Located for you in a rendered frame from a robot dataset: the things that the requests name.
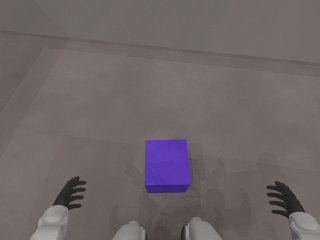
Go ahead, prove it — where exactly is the robot right hand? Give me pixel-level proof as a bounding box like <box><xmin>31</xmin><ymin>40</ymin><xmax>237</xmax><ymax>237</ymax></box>
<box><xmin>266</xmin><ymin>181</ymin><xmax>306</xmax><ymax>219</ymax></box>

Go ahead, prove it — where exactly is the right robot forearm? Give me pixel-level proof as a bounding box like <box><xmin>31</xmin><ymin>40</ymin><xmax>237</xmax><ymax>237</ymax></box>
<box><xmin>288</xmin><ymin>211</ymin><xmax>320</xmax><ymax>240</ymax></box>

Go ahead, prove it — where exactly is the robot left hand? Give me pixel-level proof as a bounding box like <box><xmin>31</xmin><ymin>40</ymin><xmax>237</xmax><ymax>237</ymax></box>
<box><xmin>53</xmin><ymin>176</ymin><xmax>87</xmax><ymax>210</ymax></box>

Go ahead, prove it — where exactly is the robot right shin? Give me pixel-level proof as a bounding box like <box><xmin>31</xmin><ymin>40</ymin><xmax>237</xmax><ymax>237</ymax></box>
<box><xmin>189</xmin><ymin>217</ymin><xmax>201</xmax><ymax>223</ymax></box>

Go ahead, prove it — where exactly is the left robot forearm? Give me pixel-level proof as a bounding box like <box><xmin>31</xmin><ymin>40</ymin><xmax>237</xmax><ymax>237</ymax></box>
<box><xmin>30</xmin><ymin>205</ymin><xmax>69</xmax><ymax>240</ymax></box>

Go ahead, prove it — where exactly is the carton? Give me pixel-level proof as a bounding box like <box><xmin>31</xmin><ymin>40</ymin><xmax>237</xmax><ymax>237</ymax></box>
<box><xmin>144</xmin><ymin>139</ymin><xmax>191</xmax><ymax>193</ymax></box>

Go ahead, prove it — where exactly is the robot left thigh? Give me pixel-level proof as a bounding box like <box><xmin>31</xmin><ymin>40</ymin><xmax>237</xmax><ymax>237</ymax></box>
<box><xmin>112</xmin><ymin>223</ymin><xmax>146</xmax><ymax>240</ymax></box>

